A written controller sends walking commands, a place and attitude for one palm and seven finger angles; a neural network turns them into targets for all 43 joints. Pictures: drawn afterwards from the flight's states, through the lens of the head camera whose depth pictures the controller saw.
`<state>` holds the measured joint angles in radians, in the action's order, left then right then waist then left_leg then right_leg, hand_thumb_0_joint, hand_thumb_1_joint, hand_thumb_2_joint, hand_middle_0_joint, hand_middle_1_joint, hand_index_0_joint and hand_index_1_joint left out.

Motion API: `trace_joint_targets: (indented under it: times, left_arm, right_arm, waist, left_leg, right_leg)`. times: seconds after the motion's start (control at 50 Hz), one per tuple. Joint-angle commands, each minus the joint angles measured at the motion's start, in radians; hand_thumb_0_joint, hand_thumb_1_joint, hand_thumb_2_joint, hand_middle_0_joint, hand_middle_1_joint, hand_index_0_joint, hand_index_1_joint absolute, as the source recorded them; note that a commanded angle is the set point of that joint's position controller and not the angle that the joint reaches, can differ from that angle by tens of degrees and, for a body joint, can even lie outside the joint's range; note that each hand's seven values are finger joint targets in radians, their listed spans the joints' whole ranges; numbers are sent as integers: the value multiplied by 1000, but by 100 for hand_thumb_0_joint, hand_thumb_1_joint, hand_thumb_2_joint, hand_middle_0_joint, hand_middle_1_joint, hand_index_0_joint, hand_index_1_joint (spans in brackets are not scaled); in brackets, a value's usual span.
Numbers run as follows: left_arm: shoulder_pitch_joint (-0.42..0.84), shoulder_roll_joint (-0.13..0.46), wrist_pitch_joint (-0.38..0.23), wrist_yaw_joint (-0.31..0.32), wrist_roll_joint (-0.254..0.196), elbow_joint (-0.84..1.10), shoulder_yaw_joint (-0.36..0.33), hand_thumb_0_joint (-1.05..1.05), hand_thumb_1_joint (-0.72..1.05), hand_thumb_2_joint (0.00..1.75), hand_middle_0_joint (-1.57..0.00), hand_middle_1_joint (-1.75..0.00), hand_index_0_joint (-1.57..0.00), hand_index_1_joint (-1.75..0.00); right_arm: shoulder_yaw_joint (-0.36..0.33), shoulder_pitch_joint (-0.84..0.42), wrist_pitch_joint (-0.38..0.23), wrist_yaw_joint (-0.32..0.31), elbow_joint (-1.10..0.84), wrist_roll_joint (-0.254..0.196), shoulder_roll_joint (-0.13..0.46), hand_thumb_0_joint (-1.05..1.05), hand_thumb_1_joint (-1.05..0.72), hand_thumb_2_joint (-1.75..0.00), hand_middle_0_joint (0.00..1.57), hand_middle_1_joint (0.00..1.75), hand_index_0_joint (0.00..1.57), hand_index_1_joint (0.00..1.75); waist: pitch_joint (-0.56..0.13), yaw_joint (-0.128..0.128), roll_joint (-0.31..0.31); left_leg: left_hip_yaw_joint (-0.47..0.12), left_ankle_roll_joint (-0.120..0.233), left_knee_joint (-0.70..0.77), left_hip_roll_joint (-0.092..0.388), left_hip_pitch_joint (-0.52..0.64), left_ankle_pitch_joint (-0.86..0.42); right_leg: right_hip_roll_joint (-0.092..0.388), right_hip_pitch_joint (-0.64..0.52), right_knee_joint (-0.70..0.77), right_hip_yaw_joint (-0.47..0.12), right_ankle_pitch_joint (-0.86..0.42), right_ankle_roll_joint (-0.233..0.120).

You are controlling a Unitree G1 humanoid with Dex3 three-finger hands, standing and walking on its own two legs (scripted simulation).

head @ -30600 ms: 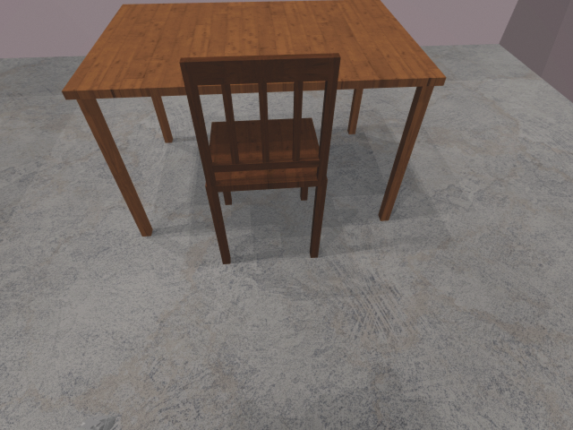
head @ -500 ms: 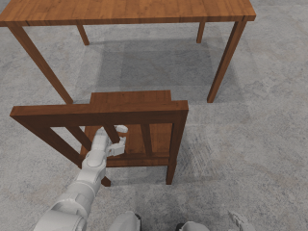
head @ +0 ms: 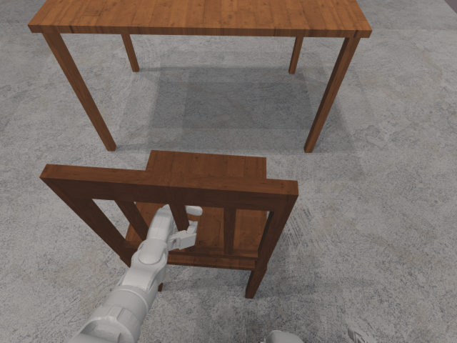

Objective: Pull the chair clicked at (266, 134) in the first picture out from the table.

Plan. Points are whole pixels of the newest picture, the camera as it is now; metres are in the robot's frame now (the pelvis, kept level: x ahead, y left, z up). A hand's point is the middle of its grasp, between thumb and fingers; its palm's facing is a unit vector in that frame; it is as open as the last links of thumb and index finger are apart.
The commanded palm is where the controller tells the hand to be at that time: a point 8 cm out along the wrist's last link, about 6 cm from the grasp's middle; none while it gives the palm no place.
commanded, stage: stop walking, hand still on the chair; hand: left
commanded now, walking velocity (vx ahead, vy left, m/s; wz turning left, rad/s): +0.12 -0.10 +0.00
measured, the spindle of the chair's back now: (184, 228) +0.34 +0.10 -0.09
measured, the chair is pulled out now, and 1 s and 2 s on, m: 0.57 0.63 0.63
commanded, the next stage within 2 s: open the thumb and straighten the fingers in 0.74 s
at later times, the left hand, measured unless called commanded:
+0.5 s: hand (184, 263) +0.26 +0.09 -0.07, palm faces -0.12 -0.98 -0.14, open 5.4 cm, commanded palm +0.25 +0.15 -0.06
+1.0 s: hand (181, 260) +0.27 +0.10 -0.07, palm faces -0.11 -0.99 -0.08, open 6.0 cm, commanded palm +0.25 +0.15 -0.05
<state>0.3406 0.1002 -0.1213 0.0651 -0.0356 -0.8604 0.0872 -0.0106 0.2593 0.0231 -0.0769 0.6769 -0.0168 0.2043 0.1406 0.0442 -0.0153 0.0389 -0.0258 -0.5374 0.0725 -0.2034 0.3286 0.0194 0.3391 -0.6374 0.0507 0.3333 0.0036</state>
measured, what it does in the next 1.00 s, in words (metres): steps on the spot: right foot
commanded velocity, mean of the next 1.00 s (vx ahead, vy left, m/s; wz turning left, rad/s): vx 0.04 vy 0.00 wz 0.00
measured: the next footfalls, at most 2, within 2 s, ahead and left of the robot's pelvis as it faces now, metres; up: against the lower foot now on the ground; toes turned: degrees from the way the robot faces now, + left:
right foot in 0.04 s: +0.05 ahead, -0.13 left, +0.00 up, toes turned -3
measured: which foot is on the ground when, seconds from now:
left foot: down 0.00-1.00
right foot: up 0.00-0.02, down 0.04-1.00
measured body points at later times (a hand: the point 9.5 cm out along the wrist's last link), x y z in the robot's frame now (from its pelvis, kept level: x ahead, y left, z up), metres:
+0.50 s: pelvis -0.01 +0.01 +0.00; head +0.00 -0.01 +0.45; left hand +0.26 +0.15 -0.06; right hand +0.08 -0.26 -0.12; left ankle -0.03 +0.13 -0.74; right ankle +0.01 -0.12 -0.74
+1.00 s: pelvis -0.01 +0.00 +0.00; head +0.03 +0.01 +0.44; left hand +0.27 +0.15 -0.06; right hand +0.09 -0.25 -0.12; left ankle -0.03 +0.13 -0.74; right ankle +0.01 -0.12 -0.74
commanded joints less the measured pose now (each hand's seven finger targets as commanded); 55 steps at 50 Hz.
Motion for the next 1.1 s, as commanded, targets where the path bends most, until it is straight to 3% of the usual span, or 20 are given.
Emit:
trace_joint_targets:
  times: [0.0,0.04,0.06,0.08,0.2,0.26,0.34,0.48,0.76,0.8,0.82,0.84,0.86,0.9,0.92,0.96,1.0,1.04,1.06,1.08]
  left_arm:
    - [253,67,-56,-15,27,239,4,0,90,90,-50,-145,-50,-145]
    - [251,72,-62,-11,35,228,8,0,90,90,-50,-145,-50,-145]
    - [196,87,-51,-3,26,150,-12,0,90,90,-50,-145,-50,-145]
    - [174,109,-44,2,9,150,-29,0,90,90,-50,-145,-50,-145]
    - [125,105,-54,16,13,140,-40,0,90,90,-50,-145,-50,-145]
    - [113,89,-55,21,11,131,-28,0,90,90,-50,-145,-50,-145]
    - [82,81,-55,24,9,129,-23,0,90,90,-50,-145,-50,-145]
    - [39,75,-68,18,12,183,0,0,90,90,-50,-145,-50,-145]
    - [24,53,-64,23,18,174,16,0,90,90,-50,-145,-50,-145]
    - [18,63,-62,24,17,173,10,0,90,90,-50,-145,-50,-145]
    - [88,127,-76,30,19,318,-35,0,90,90,-50,-145,-50,-145]
    - [-24,27,-48,5,-39,204,6,0,78,84,-50,-145,-50,-145]
    - [12,84,-66,-10,-41,253,-43,0,66,78,-50,-145,-50,-145]
    - [18,144,-85,-21,-40,359,-84,0,42,67,-50,-145,-50,-145]
    - [-34,142,-88,-27,-29,396,-81,0,30,61,-50,-145,-50,-145]
    - [6,110,-86,-34,-7,472,-30,0,5,49,-50,-145,-50,-145]
    - [-15,121,-57,-36,2,481,-28,0,-19,37,-50,-145,-50,-145]
    - [-27,71,-16,-39,-3,470,8,0,-43,26,-47,-138,-47,-138]
    - [-20,139,3,-36,-7,427,-67,0,-55,20,-45,-130,-45,-130]
    - [-55,114,23,-41,-18,414,-52,0,-55,20,-43,-123,-43,-123]
  right_arm:
    - [-56,24,-40,4,-90,-8,175,0,-90,-90,20,30,20,30]
    - [-40,-8,-51,-4,-93,-5,150,0,-90,-90,20,30,20,30]
    - [-43,4,-44,-9,-76,-10,155,0,-90,-90,20,30,20,30]
    - [-50,5,-37,-13,-68,-16,170,0,-90,-90,20,30,20,30]
    - [-25,-39,-31,-24,-70,-7,131,0,-90,-90,20,30,20,30]
    - [-20,-50,-26,-28,-80,-8,115,0,-90,-90,20,30,20,30]
    - [-21,-58,-26,-34,-81,-8,113,0,-90,-90,20,30,20,30]
    - [-28,-63,-28,-38,-78,-10,128,0,-90,-90,20,30,20,30]
    - [-20,-82,-10,-37,-92,-3,121,0,-90,-90,20,30,20,30]
    - [-21,-72,-9,-39,-86,-5,124,0,-90,-90,20,30,20,30]
    - [-22,-87,-13,-39,-103,-3,123,0,-90,-90,20,30,20,30]
    - [-28,-60,-27,-4,-78,-38,163,0,-90,-90,20,30,20,30]
    - [-29,-77,-39,12,-87,-37,176,0,-90,-90,20,30,20,30]
    - [-38,-71,-55,27,-100,-33,173,0,-90,-90,20,30,20,30]
    - [-38,-78,-64,35,-112,-30,165,0,-90,-90,20,30,20,30]
    - [-33,-69,-75,49,-123,-26,154,0,-90,-90,20,30,20,30]
    - [-39,-52,-78,56,-127,-27,162,0,-90,-90,20,30,20,30]
    - [-40,-53,-79,64,-139,-30,164,0,-90,-90,20,30,20,30]
    - [-46,-40,-77,62,-133,-28,182,0,-90,-90,20,30,20,30]
    - [-43,-43,-75,61,-142,-28,182,0,-90,-90,20,30,20,30]
  waist:
    - [-346,-7,-42]
    - [-326,12,-47]
    - [-324,6,19]
    - [-322,-2,61]
    - [-283,-21,32]
    - [-238,-22,94]
    - [-217,-23,89]
    - [-290,-19,25]
    - [-293,-29,60]
    - [-297,-27,58]
    - [-316,-31,67]
    - [-296,49,240]
    - [-277,21,282]
    - [-349,15,149]
    - [-374,-3,58]
    - [-400,8,-71]
    - [-397,16,-81]
    - [-386,23,-59]
    - [-383,21,-16]
    - [-372,19,3]
  left_leg:
    - [-103,71,-41,125,112,-513]
    - [-66,42,38,80,31,-291]
    - [-66,28,76,65,11,-201]
    - [-61,30,95,63,36,-194]
    - [-49,62,144,49,58,-58]
    - [-29,64,130,27,25,16]
    - [-24,60,123,23,49,-50]
    - [-50,47,123,63,112,-373]
    - [-49,49,138,57,102,-273]
    - [-49,49,138,59,109,-294]
    - [-52,51,135,60,115,-312]
    - [-4,50,104,-5,-36,-220]
    - [0,54,82,-9,-100,-188]
    - [13,55,59,-28,-100,-161]
    - [18,49,48,-34,-100,-158]
    - [14,42,20,-41,-82,-191]
    - [4,40,-5,-38,-98,-191]
    - [-5,37,-23,-39,-126,-163]
    - [-7,38,-37,-43,-162,-142]
    - [-7,40,-39,-44,-185,-126]
  right_leg:
    - [37,-265,295,-56,-303,-27]
    - [102,-259,236,-95,-374,-48]
    - [89,-247,210,-99,-279,-48]
    - [76,-235,207,-107,-258,-48]
    - [70,-145,256,-112,-4,-19]
    - [94,-121,310,-146,120,-32]
    - [107,-101,322,-161,57,-43]
    - [98,-185,195,-106,-420,-37]
    - [103,-167,220,-121,-326,-33]
    - [102,-169,215,-113,-351,-32]
    - [107,-195,212,-119,-382,-31]
    - [58,-138,171,0,-319,-8]
    - [53,-119,146,-6,-311,-9]
    - [57,-126,131,-26,-294,-9]
    - [55,-112,112,-26,-272,-14]
    - [47,-62,83,-13,-269,-24]
    - [38,-22,64,-6,-250,-25]
    - [32,17,46,8,-217,-22]
    - [29,27,34,7,-212,-20]
    - [28,31,32,10,-201,-19]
